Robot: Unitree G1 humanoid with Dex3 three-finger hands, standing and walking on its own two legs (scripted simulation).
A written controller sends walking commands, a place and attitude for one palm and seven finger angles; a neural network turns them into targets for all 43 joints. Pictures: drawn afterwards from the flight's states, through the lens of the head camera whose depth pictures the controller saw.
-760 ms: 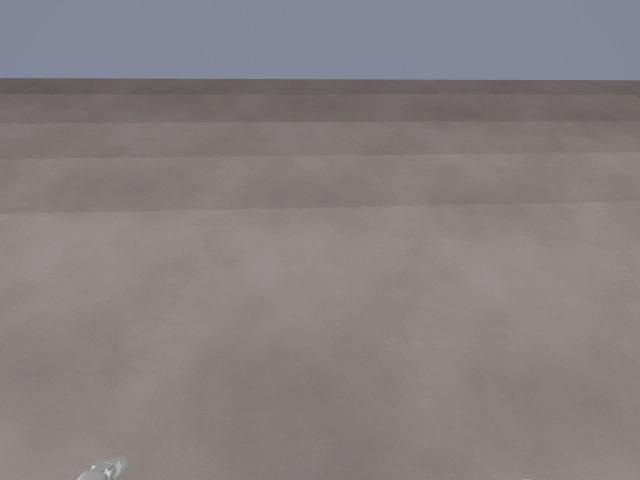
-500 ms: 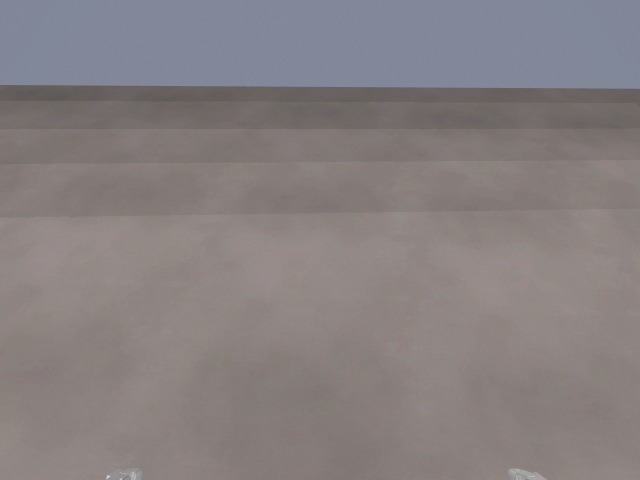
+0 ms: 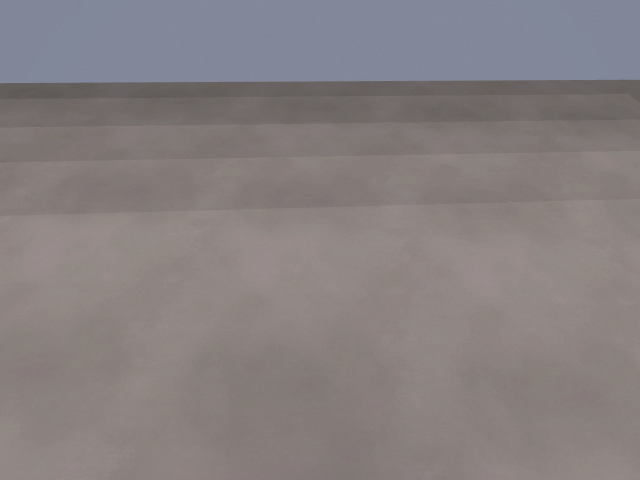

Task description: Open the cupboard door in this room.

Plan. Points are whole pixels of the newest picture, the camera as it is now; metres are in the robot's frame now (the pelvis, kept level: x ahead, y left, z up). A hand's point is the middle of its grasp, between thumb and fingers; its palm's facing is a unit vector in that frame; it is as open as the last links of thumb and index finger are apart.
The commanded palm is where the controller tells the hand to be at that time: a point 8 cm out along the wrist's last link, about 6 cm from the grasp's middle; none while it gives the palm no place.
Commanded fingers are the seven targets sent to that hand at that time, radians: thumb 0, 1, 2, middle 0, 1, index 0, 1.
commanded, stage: stand and wait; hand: left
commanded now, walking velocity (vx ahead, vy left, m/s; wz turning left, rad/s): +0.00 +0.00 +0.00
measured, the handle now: out of the picture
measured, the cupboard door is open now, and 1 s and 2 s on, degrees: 0 0 0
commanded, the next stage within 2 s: turn or walk to find it in 0.14 s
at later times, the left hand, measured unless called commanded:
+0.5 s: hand out of the picture +0.05 +0.22 -0.18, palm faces +0.05 -0.96 -0.26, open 7.4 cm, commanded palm none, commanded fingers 0.00 0.90 0.90 -0.20 -0.30 -0.20 -0.30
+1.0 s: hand out of the picture -0.02 +0.18 -0.15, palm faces +0.29 -0.90 -0.31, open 7.4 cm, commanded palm none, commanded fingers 0.00 0.90 0.90 -0.20 -0.30 -0.20 -0.30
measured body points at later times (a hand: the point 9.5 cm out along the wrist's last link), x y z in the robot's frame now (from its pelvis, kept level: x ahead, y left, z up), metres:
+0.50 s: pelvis -0.01 +0.01 -0.01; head +0.01 +0.02 +0.43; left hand +0.05 +0.27 -0.16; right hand +0.07 -0.25 -0.15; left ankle +0.01 +0.12 -0.74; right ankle +0.01 -0.12 -0.74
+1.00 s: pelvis -0.04 -0.04 -0.01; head -0.02 -0.06 +0.44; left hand -0.03 +0.23 -0.13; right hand +0.07 -0.29 -0.16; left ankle -0.05 +0.10 -0.67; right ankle -0.04 -0.14 -0.74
